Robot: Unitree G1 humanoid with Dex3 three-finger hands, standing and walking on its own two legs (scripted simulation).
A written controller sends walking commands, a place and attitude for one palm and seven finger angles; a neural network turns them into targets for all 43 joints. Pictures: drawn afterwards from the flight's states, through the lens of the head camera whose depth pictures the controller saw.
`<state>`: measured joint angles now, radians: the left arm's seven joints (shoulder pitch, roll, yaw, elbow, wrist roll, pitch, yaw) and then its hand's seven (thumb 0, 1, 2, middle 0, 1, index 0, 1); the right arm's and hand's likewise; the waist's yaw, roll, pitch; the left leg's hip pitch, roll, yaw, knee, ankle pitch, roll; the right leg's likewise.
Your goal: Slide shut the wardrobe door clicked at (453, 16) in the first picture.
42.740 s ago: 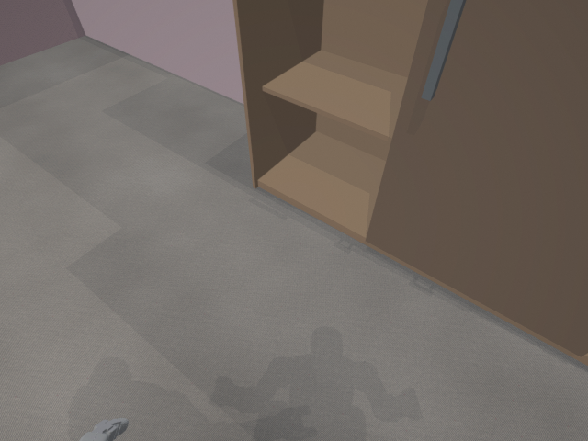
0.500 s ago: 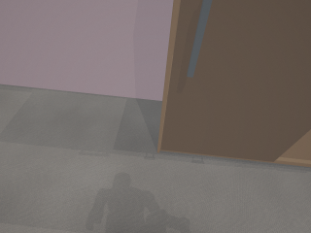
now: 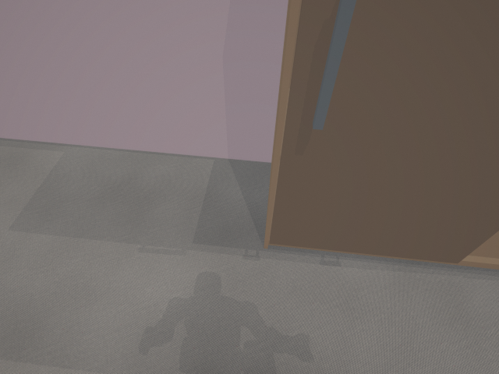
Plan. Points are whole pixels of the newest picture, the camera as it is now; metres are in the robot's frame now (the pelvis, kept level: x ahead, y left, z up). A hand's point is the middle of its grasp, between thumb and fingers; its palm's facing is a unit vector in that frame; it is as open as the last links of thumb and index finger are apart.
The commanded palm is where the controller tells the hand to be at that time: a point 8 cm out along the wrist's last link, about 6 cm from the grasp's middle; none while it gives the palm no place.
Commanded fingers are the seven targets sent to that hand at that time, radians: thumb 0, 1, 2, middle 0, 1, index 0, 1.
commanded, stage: look to check the result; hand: right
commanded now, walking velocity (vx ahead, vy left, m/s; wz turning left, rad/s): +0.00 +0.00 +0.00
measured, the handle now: (331, 61) +0.71 -0.12 +0.15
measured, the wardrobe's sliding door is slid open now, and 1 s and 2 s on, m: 0.00 0.00 0.00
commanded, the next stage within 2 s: stand and wait in 0.38 s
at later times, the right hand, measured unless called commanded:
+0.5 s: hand out of the picture +0.10 -0.23 -0.15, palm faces -0.03 +0.93 -0.36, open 7.4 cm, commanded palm none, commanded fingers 0.00 -0.90 -0.90 0.20 0.30 0.20 0.30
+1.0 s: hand out of the picture +0.10 -0.23 -0.16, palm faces -0.04 +0.94 -0.35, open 7.4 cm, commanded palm none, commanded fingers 0.00 -0.90 -0.90 0.20 0.30 0.20 0.30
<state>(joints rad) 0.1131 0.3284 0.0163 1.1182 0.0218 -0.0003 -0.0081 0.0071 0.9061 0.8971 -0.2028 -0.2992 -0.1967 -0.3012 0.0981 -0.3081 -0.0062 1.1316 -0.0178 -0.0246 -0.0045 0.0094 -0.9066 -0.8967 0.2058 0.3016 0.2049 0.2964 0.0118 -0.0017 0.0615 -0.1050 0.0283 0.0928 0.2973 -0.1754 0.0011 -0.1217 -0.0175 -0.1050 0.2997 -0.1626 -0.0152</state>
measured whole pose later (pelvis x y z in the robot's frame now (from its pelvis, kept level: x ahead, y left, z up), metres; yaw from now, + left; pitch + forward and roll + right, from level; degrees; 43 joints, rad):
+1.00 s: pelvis +0.02 +0.02 +0.00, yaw +1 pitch -2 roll +0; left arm 0.12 0.33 0.01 1.12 0.02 0.00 0.00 0.01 0.91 0.90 -0.20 -0.30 -0.20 -0.30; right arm 0.10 -0.33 -0.01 1.14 -0.01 -0.03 -0.01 0.01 -0.91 -0.90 0.21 0.30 0.20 0.30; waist 0.01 -0.01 0.06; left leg -0.04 0.00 0.09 0.25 -0.18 0.03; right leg -0.06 -0.05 -0.11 0.26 -0.17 0.02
